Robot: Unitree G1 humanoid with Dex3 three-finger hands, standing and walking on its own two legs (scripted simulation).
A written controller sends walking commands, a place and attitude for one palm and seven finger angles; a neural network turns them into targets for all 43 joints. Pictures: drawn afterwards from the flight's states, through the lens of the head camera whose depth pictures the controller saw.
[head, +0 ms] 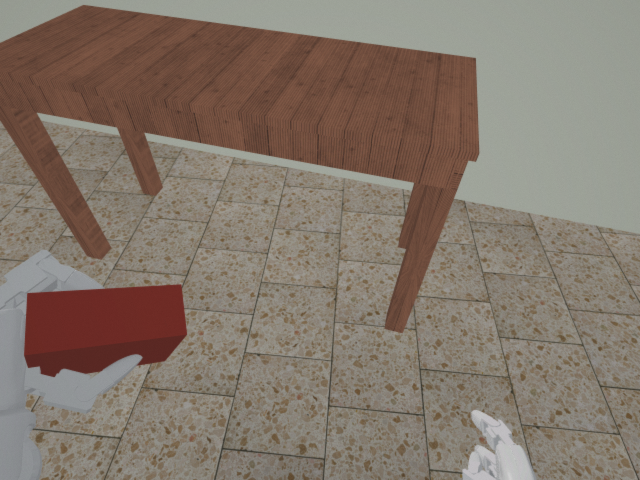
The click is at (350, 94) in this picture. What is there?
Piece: table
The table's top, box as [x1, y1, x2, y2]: [0, 5, 478, 161]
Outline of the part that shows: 0,43 0,78 474,161 478,154 475,58 87,5 82,5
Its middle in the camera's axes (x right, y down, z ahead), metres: -0.25 -0.49 +1.08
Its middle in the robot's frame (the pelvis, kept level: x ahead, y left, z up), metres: +1.12 +0.32 +0.01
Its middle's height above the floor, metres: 0.78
